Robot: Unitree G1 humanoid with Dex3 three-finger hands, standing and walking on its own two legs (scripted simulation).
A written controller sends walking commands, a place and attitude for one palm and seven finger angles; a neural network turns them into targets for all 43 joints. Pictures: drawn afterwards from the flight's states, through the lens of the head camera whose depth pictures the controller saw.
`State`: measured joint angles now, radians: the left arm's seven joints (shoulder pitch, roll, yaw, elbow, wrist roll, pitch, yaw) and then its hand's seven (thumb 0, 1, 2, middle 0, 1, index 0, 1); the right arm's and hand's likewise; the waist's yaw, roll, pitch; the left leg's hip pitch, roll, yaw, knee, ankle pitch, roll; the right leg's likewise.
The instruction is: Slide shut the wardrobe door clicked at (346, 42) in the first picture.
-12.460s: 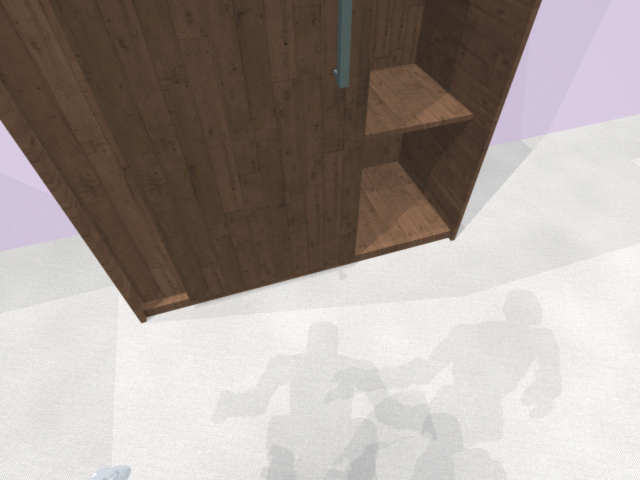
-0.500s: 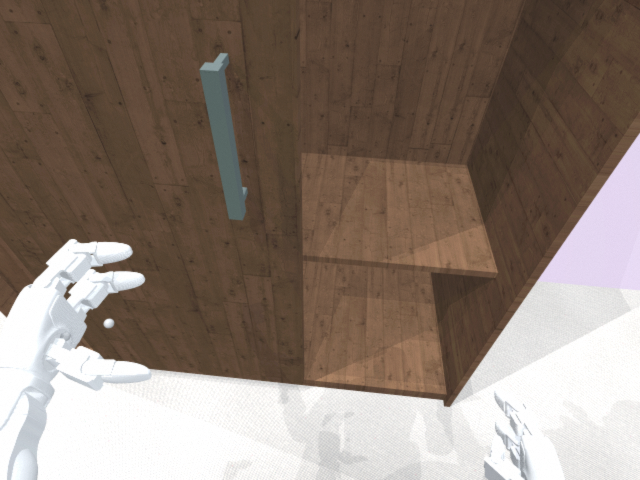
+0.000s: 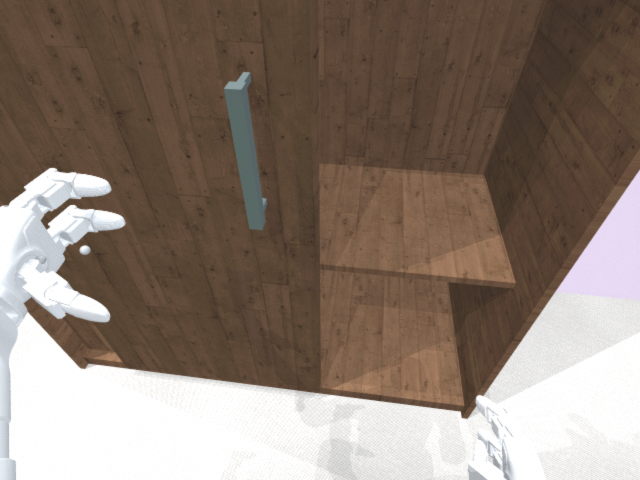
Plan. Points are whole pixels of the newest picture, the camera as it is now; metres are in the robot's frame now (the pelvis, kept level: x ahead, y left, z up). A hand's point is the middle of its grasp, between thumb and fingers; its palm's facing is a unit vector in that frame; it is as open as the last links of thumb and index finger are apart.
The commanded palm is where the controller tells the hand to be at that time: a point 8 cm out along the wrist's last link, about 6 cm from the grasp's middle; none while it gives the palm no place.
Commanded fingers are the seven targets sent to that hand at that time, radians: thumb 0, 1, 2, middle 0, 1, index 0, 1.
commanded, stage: raise the hand with hooked fingers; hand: left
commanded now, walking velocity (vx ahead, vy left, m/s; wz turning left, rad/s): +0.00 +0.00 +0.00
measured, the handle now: (251, 157) +0.52 +0.16 +0.15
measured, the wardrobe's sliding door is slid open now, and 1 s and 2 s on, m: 0.45 0.45 0.45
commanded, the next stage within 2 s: move the hooked fingers beside the handle in 0.40 s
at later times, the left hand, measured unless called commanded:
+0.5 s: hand (128, 257) +0.28 +0.24 +0.18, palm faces +0.05 -0.99 -0.10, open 14.0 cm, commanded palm +0.25 +0.29 +0.18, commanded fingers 0.00 -0.50 0.30 -0.30 -1.20 -0.30 -1.20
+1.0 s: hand (157, 226) +0.33 +0.23 +0.18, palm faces +0.03 -1.00 -0.07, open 14.0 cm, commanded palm +0.31 +0.28 +0.18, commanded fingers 0.00 -0.50 0.30 -0.30 -1.20 -0.30 -1.20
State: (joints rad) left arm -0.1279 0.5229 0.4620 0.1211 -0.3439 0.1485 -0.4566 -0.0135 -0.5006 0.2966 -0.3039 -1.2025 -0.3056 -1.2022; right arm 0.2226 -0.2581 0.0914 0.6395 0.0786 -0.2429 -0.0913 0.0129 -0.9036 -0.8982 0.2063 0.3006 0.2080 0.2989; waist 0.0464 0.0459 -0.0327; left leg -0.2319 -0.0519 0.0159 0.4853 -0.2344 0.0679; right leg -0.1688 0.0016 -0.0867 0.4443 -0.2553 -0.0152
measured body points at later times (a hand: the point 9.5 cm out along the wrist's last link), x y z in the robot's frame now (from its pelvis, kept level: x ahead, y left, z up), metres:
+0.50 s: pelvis +0.00 -0.03 +0.00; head -0.01 -0.06 +0.45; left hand +0.27 +0.29 +0.19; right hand +0.19 -0.27 -0.07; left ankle +0.02 +0.07 -0.74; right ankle -0.01 -0.11 -0.74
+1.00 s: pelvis +0.01 -0.04 +0.00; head +0.00 -0.07 +0.45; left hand +0.33 +0.28 +0.18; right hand +0.17 -0.30 -0.09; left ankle +0.02 +0.07 -0.74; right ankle -0.01 -0.11 -0.74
